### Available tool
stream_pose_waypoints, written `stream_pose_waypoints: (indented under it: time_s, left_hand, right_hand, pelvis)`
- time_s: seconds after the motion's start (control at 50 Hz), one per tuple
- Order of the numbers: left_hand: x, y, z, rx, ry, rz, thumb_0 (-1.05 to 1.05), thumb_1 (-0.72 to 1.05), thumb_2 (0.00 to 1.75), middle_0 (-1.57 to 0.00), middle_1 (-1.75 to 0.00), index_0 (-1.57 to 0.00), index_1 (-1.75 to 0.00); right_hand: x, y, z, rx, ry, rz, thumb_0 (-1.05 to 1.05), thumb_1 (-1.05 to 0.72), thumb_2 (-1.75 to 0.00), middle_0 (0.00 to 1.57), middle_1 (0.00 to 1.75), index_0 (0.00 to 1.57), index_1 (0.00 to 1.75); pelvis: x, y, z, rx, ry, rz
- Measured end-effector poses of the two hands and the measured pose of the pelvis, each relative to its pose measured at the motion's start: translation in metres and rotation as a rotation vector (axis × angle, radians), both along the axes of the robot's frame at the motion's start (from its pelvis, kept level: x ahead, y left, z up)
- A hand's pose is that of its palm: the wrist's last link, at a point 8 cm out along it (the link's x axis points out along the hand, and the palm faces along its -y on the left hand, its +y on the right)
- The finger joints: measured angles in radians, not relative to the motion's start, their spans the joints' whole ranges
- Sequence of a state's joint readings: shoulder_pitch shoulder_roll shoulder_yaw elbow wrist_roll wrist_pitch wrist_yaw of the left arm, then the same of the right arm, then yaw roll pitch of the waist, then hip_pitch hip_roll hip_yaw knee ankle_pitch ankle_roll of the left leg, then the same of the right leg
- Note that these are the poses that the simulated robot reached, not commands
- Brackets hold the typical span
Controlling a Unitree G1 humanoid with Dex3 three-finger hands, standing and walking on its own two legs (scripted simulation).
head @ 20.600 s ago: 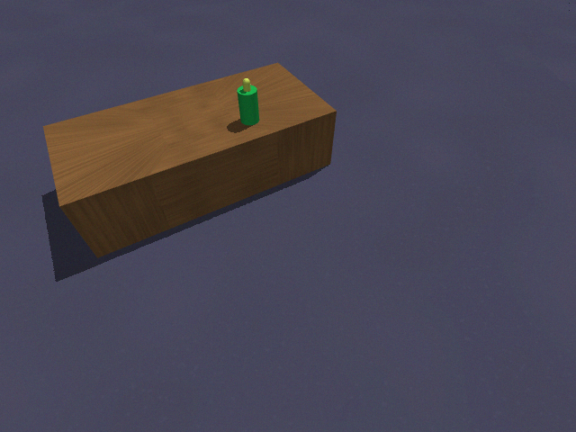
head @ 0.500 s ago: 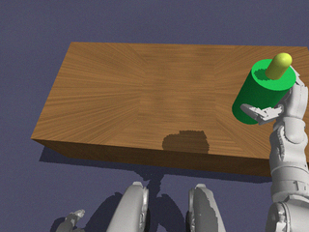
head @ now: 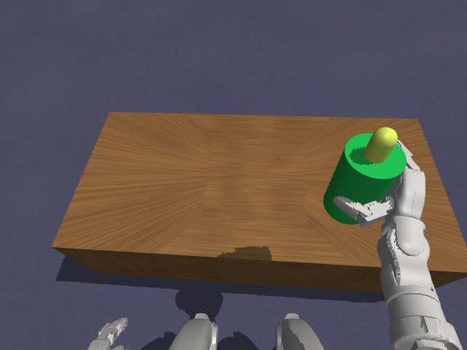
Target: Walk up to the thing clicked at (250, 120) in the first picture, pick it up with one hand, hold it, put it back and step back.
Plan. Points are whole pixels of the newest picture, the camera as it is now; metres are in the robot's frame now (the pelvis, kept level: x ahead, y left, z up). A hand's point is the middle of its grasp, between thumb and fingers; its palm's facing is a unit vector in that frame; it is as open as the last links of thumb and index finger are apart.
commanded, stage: lift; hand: right
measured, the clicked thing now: (363, 174) +0.39 -0.18 +0.07
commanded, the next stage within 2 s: hold in 0.62 s
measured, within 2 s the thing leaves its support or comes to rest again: neither
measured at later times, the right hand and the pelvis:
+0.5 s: hand (361, 173) +0.38 -0.17 +0.08, palm faces +0.23 +0.97 +0.01, open 11.8 cm; pelvis +0.02 +0.00 +0.03, yaw +0 degrees
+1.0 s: hand (367, 177) +0.36 -0.17 +0.10, palm faces +0.23 +0.97 +0.01, open 11.8 cm; pelvis +0.02 +0.00 +0.04, yaw +0 degrees
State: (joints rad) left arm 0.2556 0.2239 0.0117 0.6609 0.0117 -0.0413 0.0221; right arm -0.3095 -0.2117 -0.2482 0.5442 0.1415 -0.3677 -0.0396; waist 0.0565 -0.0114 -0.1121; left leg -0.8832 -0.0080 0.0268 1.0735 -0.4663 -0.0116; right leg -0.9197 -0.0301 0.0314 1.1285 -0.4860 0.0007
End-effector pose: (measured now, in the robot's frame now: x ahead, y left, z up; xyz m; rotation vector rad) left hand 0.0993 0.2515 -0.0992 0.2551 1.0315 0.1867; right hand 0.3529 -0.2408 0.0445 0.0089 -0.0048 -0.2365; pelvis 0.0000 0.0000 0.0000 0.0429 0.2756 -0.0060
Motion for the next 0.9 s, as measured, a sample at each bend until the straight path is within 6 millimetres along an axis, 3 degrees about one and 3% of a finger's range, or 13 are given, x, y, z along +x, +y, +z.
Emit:
stream_pose_waypoints:
  time_s: [0.3,0.9]
  left_hand:
    - [0.014,-0.002,0.017,-0.025,-0.019,0.004,0.01,0.88,0.91,-0.19,-0.3,-0.19,-0.31]
    - [0.032,-0.006,0.036,-0.032,-0.053,-0.001,0.01,0.9,0.9,-0.2,-0.31,-0.2,-0.31]
  right_hand:
    - [-0.001,0.016,0.025,-0.003,-0.016,0.012,0.0,0.61,-1.05,0.64,1.02,0.63,1.0]
    - [-0.017,0.019,0.046,-0.006,-0.029,0.005,0.0,0.61,-1.05,0.65,1.02,0.63,1.0]
  pelvis:
    - [0.014,0.003,0.02,-0.012,-0.052,0.003]
    - [0.021,0.002,0.036,-0.02,-0.112,0.002]
